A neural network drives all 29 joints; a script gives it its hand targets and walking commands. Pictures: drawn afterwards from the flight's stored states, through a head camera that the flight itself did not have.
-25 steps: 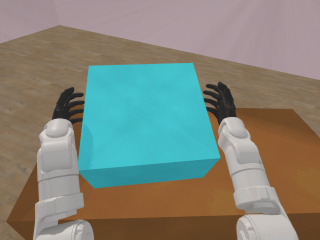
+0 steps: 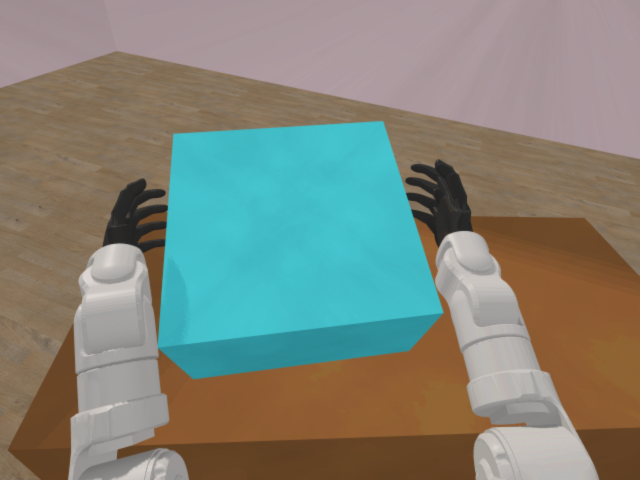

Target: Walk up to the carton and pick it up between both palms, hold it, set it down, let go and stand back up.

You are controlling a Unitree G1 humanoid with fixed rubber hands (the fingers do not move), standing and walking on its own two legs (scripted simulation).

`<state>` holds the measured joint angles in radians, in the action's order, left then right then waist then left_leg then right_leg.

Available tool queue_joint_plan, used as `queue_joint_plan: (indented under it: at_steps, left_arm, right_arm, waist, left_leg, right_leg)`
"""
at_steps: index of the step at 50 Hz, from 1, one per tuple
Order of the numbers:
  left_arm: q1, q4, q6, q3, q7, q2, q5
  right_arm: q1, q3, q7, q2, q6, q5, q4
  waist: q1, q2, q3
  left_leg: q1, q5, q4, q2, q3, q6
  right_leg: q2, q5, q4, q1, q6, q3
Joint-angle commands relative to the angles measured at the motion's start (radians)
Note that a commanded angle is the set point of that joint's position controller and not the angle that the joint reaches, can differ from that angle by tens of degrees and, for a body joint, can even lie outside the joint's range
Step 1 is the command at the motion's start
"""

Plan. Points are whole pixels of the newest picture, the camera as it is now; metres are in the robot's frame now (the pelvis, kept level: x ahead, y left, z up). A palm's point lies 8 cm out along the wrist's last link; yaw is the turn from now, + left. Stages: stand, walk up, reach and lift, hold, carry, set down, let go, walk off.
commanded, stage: hold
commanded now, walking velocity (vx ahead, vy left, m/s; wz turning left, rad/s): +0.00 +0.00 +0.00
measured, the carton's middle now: (292, 243) +0.41 +0.01 +0.12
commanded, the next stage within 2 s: set down in 0.34 s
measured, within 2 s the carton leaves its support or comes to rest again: neither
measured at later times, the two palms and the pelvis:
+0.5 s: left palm (121, 241) +0.35 +0.20 +0.19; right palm (454, 223) +0.35 -0.18 +0.20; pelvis +0.00 +0.00 +0.00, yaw +0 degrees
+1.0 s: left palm (124, 282) +0.35 +0.21 +0.12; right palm (424, 234) +0.38 -0.16 +0.16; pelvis +0.02 -0.01 +0.00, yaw +2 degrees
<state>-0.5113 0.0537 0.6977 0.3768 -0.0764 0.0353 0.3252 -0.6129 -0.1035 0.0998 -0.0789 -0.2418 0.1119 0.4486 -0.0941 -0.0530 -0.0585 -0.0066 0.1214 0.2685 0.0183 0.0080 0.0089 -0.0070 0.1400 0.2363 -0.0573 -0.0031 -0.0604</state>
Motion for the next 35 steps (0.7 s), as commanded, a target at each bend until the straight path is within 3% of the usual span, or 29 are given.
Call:
queue_joint_plan:
  at_steps: [1, 8, 13, 17, 18, 21, 24, 30, 33, 35]
  left_arm:
    - [-0.536, -0.155, -0.079, -0.404, -0.196, -0.33, -0.159]
    - [-0.54, -0.201, -0.073, -0.433, -0.188, -0.348, -0.167]
    - [-0.549, -0.174, -0.063, -0.415, -0.183, -0.339, -0.161]
    - [-0.588, -0.182, -0.07, -0.432, -0.17, -0.353, -0.166]
    - [-0.641, -0.217, -0.076, -0.475, -0.162, -0.349, -0.195]
    - [-0.616, -0.153, -0.082, -0.458, -0.156, -0.331, -0.189]
    - [-0.562, -0.086, -0.084, -0.384, -0.171, -0.321, -0.139]
    - [-0.481, -0.051, -0.155, -0.324, -0.202, -0.343, -0.09]
    - [-0.479, -0.066, -0.214, -0.364, -0.194, -0.372, -0.098]
    - [-0.476, -0.059, -0.247, -0.38, -0.184, -0.376, -0.097]
  right_arm:
    - [-0.497, 0.347, -0.14, 0.365, 0.015, 0.07, -0.218]
    - [-0.493, 0.354, -0.146, 0.348, 0.016, 0.088, -0.258]
    - [-0.51, 0.332, -0.163, 0.337, 0.01, 0.07, -0.24]
    - [-0.515, 0.311, -0.179, 0.332, 0.018, 0.064, -0.201]
    - [-0.597, 0.347, -0.181, 0.374, 0.031, 0.07, -0.29]
    - [-0.58, 0.339, -0.175, 0.387, 0.025, 0.055, -0.252]
    - [-0.552, 0.302, -0.181, 0.369, 0.033, 0.025, -0.186]
    - [-0.503, 0.258, -0.19, 0.369, 0.131, -0.048, -0.156]
    - [-0.505, 0.253, -0.19, 0.374, 0.21, -0.076, -0.165]
    - [-0.5, 0.249, -0.188, 0.375, 0.252, -0.104, -0.152]
  waist:
    - [-0.014, 0.05, 0.351]
    - [-0.011, 0.087, 0.332]
    - [-0.002, 0.067, 0.311]
    - [-0.004, 0.092, 0.321]
    - [0.015, 0.082, 0.435]
    - [0.012, 0.054, 0.386]
    - [0.035, 0.057, 0.328]
    - [0.06, 0.058, 0.279]
    - [0.057, 0.074, 0.299]
    - [0.057, 0.055, 0.279]
  left_leg:
    - [-0.122, -0.23, 0.008, -0.06, 0.056, 0.008]
    - [-0.144, -0.267, 0.013, -0.052, 0.053, 0.03]
    - [-0.142, -0.201, -0.006, -0.043, 0.056, 0.02]
    - [-0.147, -0.173, -0.014, -0.037, 0.054, 0.025]
    - [-0.156, -0.197, 0.0, -0.035, 0.046, 0.028]
    - [-0.146, -0.155, -0.008, -0.041, 0.051, 0.012]
    - [-0.108, -0.096, -0.04, -0.041, 0.061, 0.002]
    - [-0.098, -0.107, -0.048, -0.04, 0.083, -0.002]
    - [-0.123, -0.153, -0.032, -0.037, 0.086, 0.008]
    - [-0.121, -0.136, -0.033, -0.031, 0.086, 0.005]
  right_leg:
    - [0.03, -0.273, -0.011, -0.074, 0.025, -0.026]
    - [0.043, -0.207, -0.018, -0.028, 0.005, -0.04]
    - [0.042, -0.125, -0.034, 0.015, 0.001, -0.04]
    - [0.042, -0.08, -0.035, 0.038, -0.006, -0.044]
    - [0.043, -0.098, -0.021, 0.031, 0.005, -0.048]
    - [0.037, -0.09, -0.03, 0.035, 0.017, -0.037]
    - [0.026, -0.047, -0.041, 0.023, 0.013, -0.032]
    - [0.024, -0.019, -0.046, 0.013, 0.01, -0.049]
    - [0.029, -0.025, -0.043, 0.021, 0.005, -0.067]
    - [0.027, -0.007, -0.049, 0.035, 0.005, -0.074]
